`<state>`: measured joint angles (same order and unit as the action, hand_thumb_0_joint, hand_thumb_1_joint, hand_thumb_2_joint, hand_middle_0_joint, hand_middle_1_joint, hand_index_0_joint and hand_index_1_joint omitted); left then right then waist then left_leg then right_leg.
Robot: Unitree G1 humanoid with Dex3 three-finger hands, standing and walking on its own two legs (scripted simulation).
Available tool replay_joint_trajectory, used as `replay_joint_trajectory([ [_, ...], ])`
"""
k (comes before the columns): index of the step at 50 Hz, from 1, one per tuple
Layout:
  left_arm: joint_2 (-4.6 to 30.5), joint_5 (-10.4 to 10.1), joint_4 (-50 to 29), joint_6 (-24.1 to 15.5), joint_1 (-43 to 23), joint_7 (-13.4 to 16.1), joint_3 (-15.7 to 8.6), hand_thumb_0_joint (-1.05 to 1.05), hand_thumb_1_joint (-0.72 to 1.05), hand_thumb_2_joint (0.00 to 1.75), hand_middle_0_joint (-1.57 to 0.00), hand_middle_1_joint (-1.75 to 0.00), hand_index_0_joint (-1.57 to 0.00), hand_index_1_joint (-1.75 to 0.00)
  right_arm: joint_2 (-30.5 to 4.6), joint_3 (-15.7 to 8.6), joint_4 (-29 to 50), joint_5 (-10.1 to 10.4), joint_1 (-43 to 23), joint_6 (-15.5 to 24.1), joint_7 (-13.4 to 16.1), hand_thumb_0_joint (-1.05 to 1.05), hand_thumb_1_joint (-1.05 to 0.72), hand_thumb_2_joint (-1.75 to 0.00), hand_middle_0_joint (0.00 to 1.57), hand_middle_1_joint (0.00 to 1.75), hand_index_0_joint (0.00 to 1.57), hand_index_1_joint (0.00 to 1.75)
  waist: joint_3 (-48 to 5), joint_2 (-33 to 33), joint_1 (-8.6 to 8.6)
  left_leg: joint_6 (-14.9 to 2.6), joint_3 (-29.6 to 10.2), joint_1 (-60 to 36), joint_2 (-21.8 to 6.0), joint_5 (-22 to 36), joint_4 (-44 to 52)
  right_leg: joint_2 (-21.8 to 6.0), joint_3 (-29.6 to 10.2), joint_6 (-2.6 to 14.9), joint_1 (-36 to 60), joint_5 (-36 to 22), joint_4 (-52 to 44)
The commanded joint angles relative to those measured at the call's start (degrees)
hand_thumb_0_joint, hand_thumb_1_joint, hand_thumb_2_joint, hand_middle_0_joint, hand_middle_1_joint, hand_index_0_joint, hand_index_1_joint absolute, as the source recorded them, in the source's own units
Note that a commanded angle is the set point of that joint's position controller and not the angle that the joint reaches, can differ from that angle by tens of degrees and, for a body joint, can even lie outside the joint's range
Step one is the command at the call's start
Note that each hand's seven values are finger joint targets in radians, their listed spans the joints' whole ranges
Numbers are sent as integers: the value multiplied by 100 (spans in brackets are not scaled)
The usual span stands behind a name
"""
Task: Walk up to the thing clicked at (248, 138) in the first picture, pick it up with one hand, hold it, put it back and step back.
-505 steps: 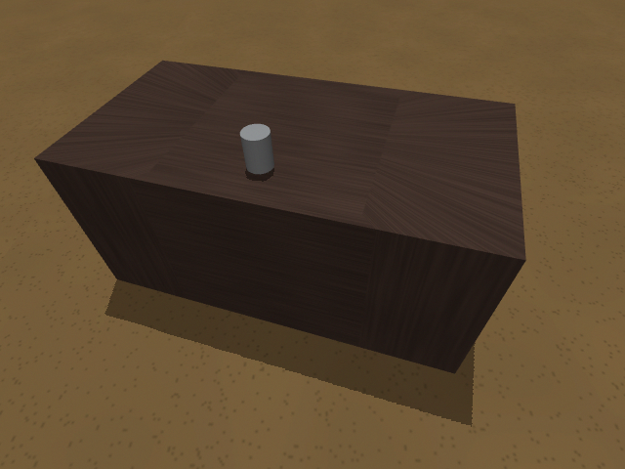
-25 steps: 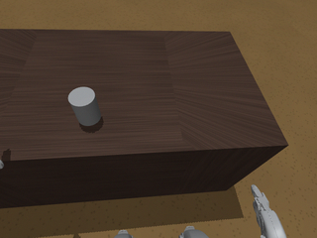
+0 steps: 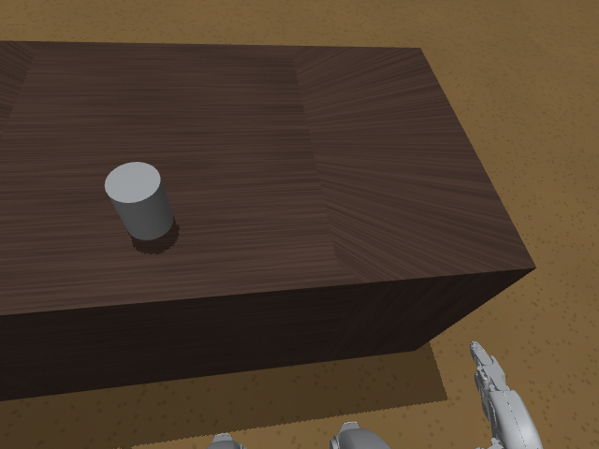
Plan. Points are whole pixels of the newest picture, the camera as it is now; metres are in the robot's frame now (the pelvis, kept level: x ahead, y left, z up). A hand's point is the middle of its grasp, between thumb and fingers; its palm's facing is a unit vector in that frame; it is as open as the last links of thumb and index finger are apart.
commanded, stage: approach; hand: left
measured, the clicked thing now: (142, 202) +0.52 +0.22 -0.05
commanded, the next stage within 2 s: close in in 0.44 s
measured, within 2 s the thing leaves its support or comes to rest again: neither
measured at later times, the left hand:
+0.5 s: hand (81, 224) +0.48 +0.31 -0.05, palm faces +0.22 -0.98 +0.05, open 17.6 cm
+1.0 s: hand (110, 211) +0.51 +0.27 -0.06, palm faces +0.24 -0.97 +0.00, open 17.6 cm
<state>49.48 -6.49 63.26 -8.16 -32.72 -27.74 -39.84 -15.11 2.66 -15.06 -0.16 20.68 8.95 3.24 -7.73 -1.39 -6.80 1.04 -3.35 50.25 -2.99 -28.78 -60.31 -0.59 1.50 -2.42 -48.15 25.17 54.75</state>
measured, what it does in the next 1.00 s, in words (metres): lowers itself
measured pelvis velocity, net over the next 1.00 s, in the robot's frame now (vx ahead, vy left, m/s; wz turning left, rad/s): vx -0.04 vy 0.01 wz -0.04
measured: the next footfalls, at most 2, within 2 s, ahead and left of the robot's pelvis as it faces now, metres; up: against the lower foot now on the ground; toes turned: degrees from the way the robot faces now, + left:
none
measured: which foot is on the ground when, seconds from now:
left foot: down 0.00-1.00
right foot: down 0.00-1.00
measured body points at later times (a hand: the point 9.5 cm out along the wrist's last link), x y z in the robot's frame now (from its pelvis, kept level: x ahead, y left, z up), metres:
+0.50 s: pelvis -0.03 +0.01 -0.05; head +0.14 +0.08 +0.35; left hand +0.46 +0.36 -0.05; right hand +0.12 -0.26 -0.03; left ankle +0.00 +0.12 -0.67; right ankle +0.01 -0.15 -0.67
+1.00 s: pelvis -0.04 +0.01 -0.08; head +0.14 +0.09 +0.32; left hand +0.49 +0.32 -0.06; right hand +0.12 -0.24 -0.01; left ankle +0.00 +0.12 -0.67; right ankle +0.01 -0.15 -0.67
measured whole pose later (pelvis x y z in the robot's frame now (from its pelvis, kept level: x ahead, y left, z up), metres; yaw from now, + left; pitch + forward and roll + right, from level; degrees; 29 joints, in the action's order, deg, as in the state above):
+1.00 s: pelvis -0.04 +0.01 -0.08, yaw -2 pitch +30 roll -6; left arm 44.4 -1.1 69.1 -24.3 -53.8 -7.2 -29.5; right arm -18.0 -0.9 16.5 -4.0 26.2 2.5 -2.8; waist -7.5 -3.2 -18.7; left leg 0.8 -5.7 78.5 -2.9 -32.3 -81.0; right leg 0.0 2.5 -2.9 -75.4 28.0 73.8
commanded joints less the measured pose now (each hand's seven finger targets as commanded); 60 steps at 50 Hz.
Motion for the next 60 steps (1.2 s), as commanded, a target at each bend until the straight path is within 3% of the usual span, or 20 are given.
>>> replay_joint_trajectory([
  [1, 2164, -220, -1035, -407, -1734, -48, -189, 0, -61, 1, -8, -7, -8, -9, -679, -336, 789, 40, 142, 276, 14, 0, 52, -5, 5, 5, 5, 5, -2091, 1413, 66, -70, 116, -1880, 84, 3003, 631, 150, 147, 329, 648, -1869, -433],
  [4, 1550, -366, -649, -635, -1818, -99, 81, 0, -61, 3, -8, -9, -8, -10, -711, -367, 716, 16, 27, 314, -31, 0, 53, -5, 5, 5, 5, 5, -1841, 1157, -73, -125, 129, -1438, 114, 2653, 505, 154, 136, 328, 386, -1744, -317],
  [11, 1212, -513, -485, -1392, -2501, 91, 185, 0, -61, 4, -6, -10, -7, -10, -1070, -738, 1235, -94, 230, 323, -155, 0, 54, -4, 5, 5, 5, 5, -2208, 1163, -434, -52, -4, -1384, 29, 2709, 72, 173, 212, 350, -343, -1713, 90],
  [16, 1474, -313, -569, -1715, -2875, 480, 106, 0, -61, 5, -7, -10, -7, -10, -1179, -933, 1439, -183, 575, 251, -244, 0, 54, -4, 5, 5, 5, 5, -2601, 1617, -600, 7, -54, -1451, 25, 2710, -269, 170, 196, 357, -791, -1594, 390],
  [21, 1798, 93, -877, -2041, -3754, 996, 125, 0, -61, 5, -8, -8, -7, -10, -1040, -720, 2262, -304, -30, 168, -345, 0, 53, -5, 5, 5, 5, 5, -3154, 2174, -560, 58, -103, -1137, 18, 2540, -545, 173, 153, 403, -943, -1359, 770],
  [22, 1820, 202, -752, -2097, -3832, 1080, 157, 0, -61, 6, -8, -8, -7, -10, -1053, -778, 2155, -342, 32, 130, -334, 0, 53, -5, 5, 5, 5, 5, -3099, 2276, -606, 46, -85, -989, 23, 2329, -590, 186, 132, 409, -1040, -1256, 816],
  [23, 1514, 252, -438, -2119, -3796, 1114, 364, 0, -61, 5, -8, -7, -7, -9, -1031, -699, 2320, -365, -120, 127, -344, 0, 52, -5, 5, 5, 5, 5, -3001, 2311, -641, 60, -96, -801, 24, 2135, -609, 191, 144, 425, -1131, -1137, 890],
  [29, 1833, 468, 338, -2363, -3762, 1410, 194, 0, -61, 2, -7, -7, -8, -7, -1266, -910, 2971, -464, 169, -39, -401, 0, 54, -5, 5, 5, 5, 5, -3294, 2145, -964, 17, -176, -114, -23, 1921, -1007, 281, 182, 417, -1370, -1062, 1294],
  [32, 1363, 484, 901, -2295, -3596, 1476, 368, 0, -61, 2, -6, -7, -8, -6, -1372, -1094, 3446, -456, 310, -118, -419, 0, 54, -5, 5, 5, 5, 5, -3106, 1750, -1245, -26, -226, 277, -32, 1556, -1093, 331, 212, 386, -1538, -942, 1359],
  [36, 955, 496, 647, -2168, -3873, 1703, 611, 0, -61, 1, -6, -7, -9, -5, -1392, -1238, 3919, -399, 815, -220, -471, 0, 55, -4, 5, 5, 5, 5, -2954, 1459, -1456, -104, -131, 664, 45, 725, -1068, 327, 154, 328, -1598, -514, 1243],
  [39, 702, 572, 346, -2058, -3863, 1839, 823, 0, -61, 0, -6, -7, -9, -5, -1334, -1237, 4068, -350, 978, -272, -499, 0, 54, -5, 5, 5, 5, 5, -2823, 1645, -1474, -67, -151, 457, 51, 360, -928, 314, 155, 341, -1730, -227, 1183],
  [43, 291, 556, -109, -1941, -4088, 1851, 1129, 0, -61, 0, -7, -8, -10, -7, -1217, -1122, 4192, -309, 905, -318, -494, 0, 54, -5, 5, 5, 5, 5, -2999, 1986, -1414, -20, -120, 78, 54, 793, -907, 309, 181, 365, -1714, -538, 1182],
  [45, 445, 498, -668, -1918, -4349, 1873, 1015, 0, -61, 1, -7, -8, -9, -7, -1199, -1077, 4311, -301, 727, -342, -481, 0, 54, -5, 5, 5, 5, 5, -3261, 2224, -1267, -1, -84, -175, 67, 1035, -884, 281, 168, 370, -1543, -715, 1167],
  [47, -8, 481, -133, -1811, -4068, 1884, 1275, 0, -61, 2, -7, -8, -9, -7, -1103, -995, 3960, -318, 814, -382, -493, 0, 54, -5, 5, 5, 5, 5, -2765, 2198, -1299, 32, -126, -183, 38, 1227, -870, 296, 214, 386, -1787, -753, 1192],
  [49, 336, 558, -564, -1808, -4107, 2028, 1117, 0, -61, 2, -7, -7, -8, -7, -1196, -1109, 3986, -340, 852, -413, -496, 0, 54, -5, 5, 5, 5, 5, -2948, 2323, -1216, 20, -83, -382, 58, 1517, -897, 274, 202, 377, -1673, -976, 1179],
  [51, -104, 601, -435, -1773, -4084, 2085, 1414, 0, -61, 2, -7, -6, -8, -6, -1168, -1108, 4052, -350, 763, -441, -535, 0, 54, -5, 5, 5, 5, 5, -2787, 2254, -1299, 33, -120, -461, 32, 1517, -841, 290, 227, 389, -1786, -917, 1149],
  [53, -89, 569, -587, -1809, -4077, 2160, 1361, 0, -61, 3, -8, -2, -7, -3, -1199, -1170, 3845, -368, 933, -470, -559, 0, 55, -5, 5, 5, 5, 5, -2712, 2268, -1278, 60, -165, -588, 3, 1658, -784, 304, 270, 399, -1838, -938, 1138],
  [56, 211, 518, -873, -1846, -4028, 2271, 1090, 0, -61, 4, -26, -16, -27, -15, -1161, -1144, 3996, -343, 928, -507, -612, 0, 55, -5, 5, 5, 5, 5, -3093, 2108, -1183, 40, -187, -745, 2, 1984, -780, 312, 275, 382, -1477, -1191, 1121],
  [58, 33, 518, -913, -1856, -4100, 2367, 1172, 0, -61, 10, -36, -24, -37, -24, -1026, -1039, 3848, -354, 1042, -544, -643, 0, 54, -5, 5, 5, 5, 5, -2968, 2039, -1187, 13, -167, -601, 32, 1860, -734, 307, 260, 372, -1329, -1193, 1101],
  [60, 217, 524, -1080, -1916, -4099, 2481, 969, 0, -61, 11, -41, -28, -42, -28, -1145, -1176, 3858, -365, 853, -574, -632, 0, 53, -5, 5, 5, 5, 5, -3164, 2078, -1093, 17, -175, -707, 23, 2108, -752, 304, 236, 374, -1263, -1317, 1131],
])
